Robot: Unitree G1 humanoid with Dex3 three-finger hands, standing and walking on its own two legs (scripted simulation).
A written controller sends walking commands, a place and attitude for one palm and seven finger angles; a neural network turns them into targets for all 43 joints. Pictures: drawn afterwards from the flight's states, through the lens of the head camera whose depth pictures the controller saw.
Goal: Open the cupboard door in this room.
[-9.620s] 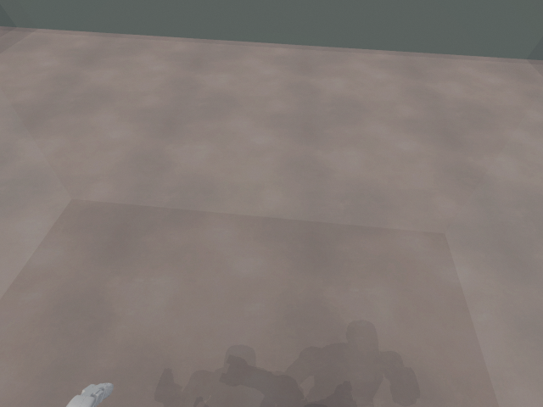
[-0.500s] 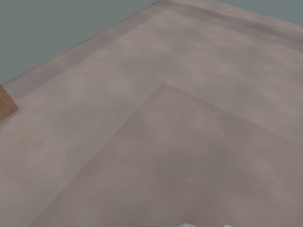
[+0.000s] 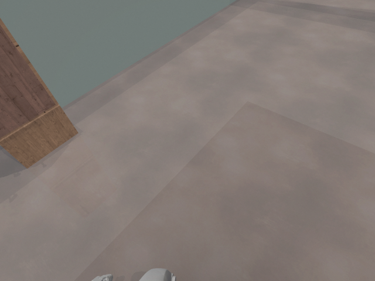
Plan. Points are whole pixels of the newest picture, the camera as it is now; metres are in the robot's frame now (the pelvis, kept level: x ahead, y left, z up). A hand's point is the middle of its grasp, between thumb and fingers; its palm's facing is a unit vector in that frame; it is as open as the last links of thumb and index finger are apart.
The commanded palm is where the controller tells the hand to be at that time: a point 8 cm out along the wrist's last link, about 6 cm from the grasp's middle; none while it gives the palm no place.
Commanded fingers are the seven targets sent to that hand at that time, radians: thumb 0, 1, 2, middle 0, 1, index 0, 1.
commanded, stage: turn or walk to find it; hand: left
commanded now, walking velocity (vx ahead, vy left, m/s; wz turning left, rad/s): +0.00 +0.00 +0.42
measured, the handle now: out of the picture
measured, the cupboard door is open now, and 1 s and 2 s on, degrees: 0 0 0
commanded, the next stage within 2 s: stand and wait in 0.20 s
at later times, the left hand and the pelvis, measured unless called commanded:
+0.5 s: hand out of the picture -0.07 +0.26 -0.19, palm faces +0.23 -0.95 -0.21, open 7.4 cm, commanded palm none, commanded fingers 0.00 0.90 0.90 -0.20 -0.30 -0.20 -0.30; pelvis -0.04 +0.06 +0.00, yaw +9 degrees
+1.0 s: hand out of the picture -0.07 +0.21 -0.16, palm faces +0.26 -0.93 -0.24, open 7.3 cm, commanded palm none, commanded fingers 0.00 0.90 0.90 -0.20 -0.30 -0.20 -0.30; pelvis -0.08 +0.02 +0.00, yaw +14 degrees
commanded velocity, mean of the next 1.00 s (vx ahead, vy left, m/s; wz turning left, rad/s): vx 0.00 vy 0.00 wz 0.23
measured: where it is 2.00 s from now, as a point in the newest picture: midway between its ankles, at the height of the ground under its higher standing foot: outside the picture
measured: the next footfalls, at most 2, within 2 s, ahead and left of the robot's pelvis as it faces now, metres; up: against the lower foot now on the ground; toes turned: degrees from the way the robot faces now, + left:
left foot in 0.34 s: -0.02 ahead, +0.15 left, +0.00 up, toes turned +13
right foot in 0.82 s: -0.01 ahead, -0.08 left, +0.00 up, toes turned +5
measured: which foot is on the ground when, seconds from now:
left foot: up 0.00-0.32, down 0.34-0.86, up 0.88-1.00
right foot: down 0.00-0.36, up 0.38-0.80, down 0.82-1.00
